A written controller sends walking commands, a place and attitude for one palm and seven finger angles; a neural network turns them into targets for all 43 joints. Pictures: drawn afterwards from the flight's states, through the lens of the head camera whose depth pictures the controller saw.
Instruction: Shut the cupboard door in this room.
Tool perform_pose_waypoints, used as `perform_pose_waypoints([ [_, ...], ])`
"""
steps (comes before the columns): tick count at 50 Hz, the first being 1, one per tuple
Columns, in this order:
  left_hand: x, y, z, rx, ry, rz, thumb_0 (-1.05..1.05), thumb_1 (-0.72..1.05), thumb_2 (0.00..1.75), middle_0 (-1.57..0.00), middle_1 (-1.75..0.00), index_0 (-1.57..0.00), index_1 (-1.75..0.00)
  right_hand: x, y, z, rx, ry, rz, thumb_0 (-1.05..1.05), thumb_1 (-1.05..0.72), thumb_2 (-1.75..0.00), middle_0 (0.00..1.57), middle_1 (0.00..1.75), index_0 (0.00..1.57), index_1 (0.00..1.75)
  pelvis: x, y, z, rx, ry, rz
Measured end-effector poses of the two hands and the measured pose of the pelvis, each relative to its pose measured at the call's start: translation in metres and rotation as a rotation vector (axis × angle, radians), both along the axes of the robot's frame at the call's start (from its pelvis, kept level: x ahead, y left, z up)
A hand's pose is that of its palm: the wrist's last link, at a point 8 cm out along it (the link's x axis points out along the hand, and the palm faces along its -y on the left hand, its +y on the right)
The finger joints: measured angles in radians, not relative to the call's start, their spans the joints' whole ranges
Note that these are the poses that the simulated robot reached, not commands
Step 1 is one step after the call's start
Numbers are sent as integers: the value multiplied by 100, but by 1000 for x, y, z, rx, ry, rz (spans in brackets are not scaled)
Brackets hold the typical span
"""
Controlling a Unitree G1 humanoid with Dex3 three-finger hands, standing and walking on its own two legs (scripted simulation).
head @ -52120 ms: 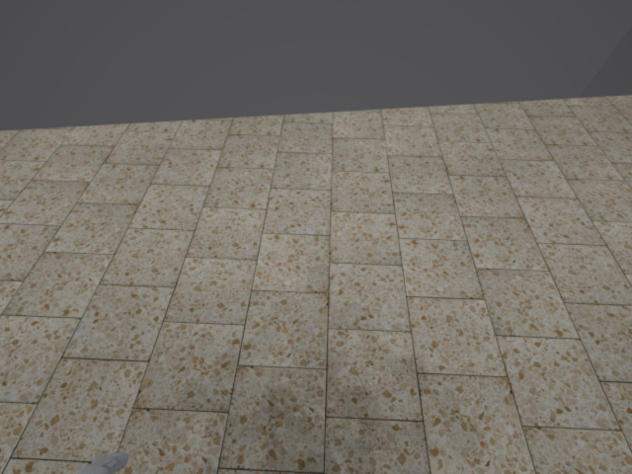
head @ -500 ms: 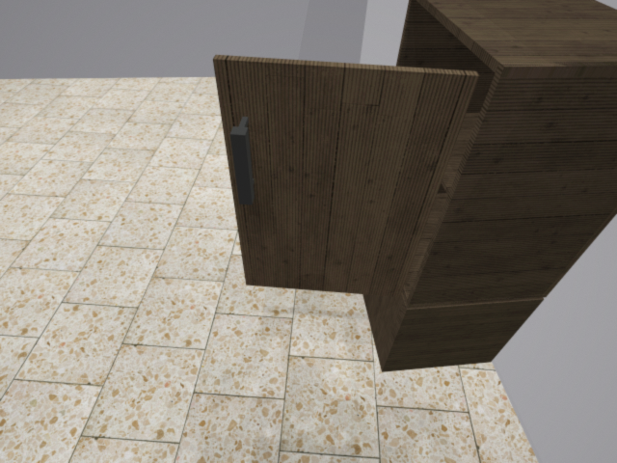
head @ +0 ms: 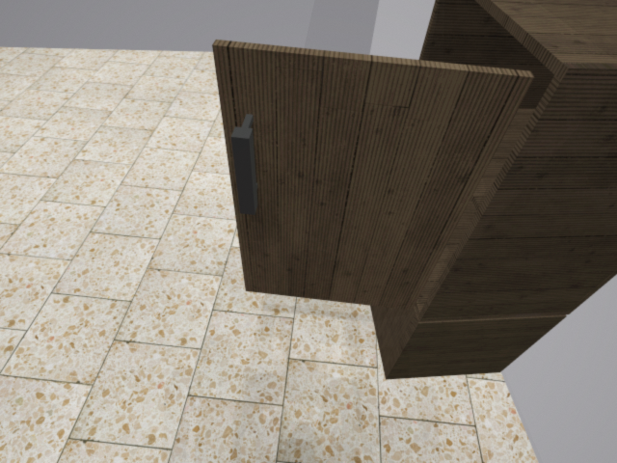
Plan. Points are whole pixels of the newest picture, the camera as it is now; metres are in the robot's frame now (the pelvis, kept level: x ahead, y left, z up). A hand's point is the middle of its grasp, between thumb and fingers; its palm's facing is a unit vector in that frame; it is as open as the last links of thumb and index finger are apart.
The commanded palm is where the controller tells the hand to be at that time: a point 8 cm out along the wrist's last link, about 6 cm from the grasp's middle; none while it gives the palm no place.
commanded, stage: shuffle to correct the standing spot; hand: left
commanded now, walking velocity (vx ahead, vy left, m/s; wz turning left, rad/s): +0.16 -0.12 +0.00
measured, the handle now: (248, 165) +0.52 +0.13 +0.10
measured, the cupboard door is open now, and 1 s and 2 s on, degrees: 80 80 80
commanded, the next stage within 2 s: come to a stop and stand still in 0.24 s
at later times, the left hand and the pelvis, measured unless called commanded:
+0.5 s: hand (227, 409) +0.23 +0.14 -0.17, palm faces -0.03 -0.98 -0.21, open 7.4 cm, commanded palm none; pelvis +0.10 -0.04 -0.01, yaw +0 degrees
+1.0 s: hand out of the picture +0.10 +0.18 -0.16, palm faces +0.06 -0.98 -0.18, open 7.3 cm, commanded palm none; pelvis +0.08 +0.00 +0.02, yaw +0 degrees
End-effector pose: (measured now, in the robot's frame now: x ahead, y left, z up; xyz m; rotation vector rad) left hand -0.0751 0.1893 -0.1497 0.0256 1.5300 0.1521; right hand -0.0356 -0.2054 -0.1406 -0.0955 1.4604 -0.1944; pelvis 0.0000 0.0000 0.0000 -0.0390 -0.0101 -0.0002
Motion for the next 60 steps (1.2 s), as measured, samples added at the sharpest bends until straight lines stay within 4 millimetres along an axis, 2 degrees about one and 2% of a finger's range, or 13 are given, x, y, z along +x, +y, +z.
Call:
perform_pose_waypoints([
  [3,9,5,-7,-15,21,0,0,91,89,-20,-30,-20,-30,29,0,1,-32,-59,11,1,-91,-90,20,30,20,30,13,7,-3,12,-4,-15],
  [6,35,13,-6,-18,32,-54,0,91,89,-20,-30,-20,-30,41,-1,9,-65,-107,-6,2,-92,-90,20,30,20,30,25,10,1,13,-9,-39],
  [16,188,36,14,57,-205,-142,2,94,90,-20,-30,-19,-30,9,1,29,-35,72,-64,1,-91,-90,20,30,20,30,61,-7,17,2,3,-42],
  [22,275,14,19,93,-343,-201,1,93,90,-19,-30,-19,-30,1,-19,18,-2,192,-113,1,-91,-90,20,30,20,30,91,-31,6,14,-14,-31],
  [26,299,-5,14,106,-417,-187,0,92,90,-19,-30,-19,-30,21,-44,-1,-7,205,-110,1,-91,-90,20,30,20,30,103,-41,-8,6,-23,-4],
  [30,298,-20,12,79,-403,-186,0,91,90,-20,-30,-19,-30,67,-61,-5,-44,91,-87,1,-91,-90,20,30,20,30,100,-40,-6,5,-23,0],
  [33,289,-23,8,50,-398,-161,0,91,89,-20,-30,-20,-30,101,-64,-3,-64,-10,-45,1,-91,-90,20,30,20,30,94,-34,-6,5,-19,5],
  [36,275,-16,-1,26,-392,-131,0,90,89,-20,-30,-20,-30,127,-57,0,-82,-103,-11,1,-91,-90,19,30,20,30,87,-24,-9,1,-21,2],
  [40,254,8,1,41,-357,-83,-2,92,89,-20,-30,-20,-30,142,-36,13,-79,-181,20,0,-91,-90,19,30,20,30,82,-13,-2,11,-18,-7],
  [45,212,34,13,70,-274,-49,-1,92,89,-20,-30,-20,-30,144,-26,29,-94,-169,50,2,-95,-90,20,30,20,30,84,-4,15,5,-1,0],
  [49,174,44,15,82,-162,-44,-1,92,90,-20,-30,-19,-30,140,-25,34,-103,-162,50,2,-95,-90,20,30,20,30,82,-1,20,2,0,-5],
  [54,142,41,16,78,-67,-59,0,91,90,-19,-30,-19,-30,118,-27,32,-95,-124,31,1,-93,-90,20,30,20,30,72,-4,22,4,-2,-11],
  [60,126,24,6,93,-112,-117,0,91,90,-20,-30,-19,-30,86,-39,14,-53,-84,25,1,-92,-90,20,30,20,30,50,-16,7,34,25,-28],
])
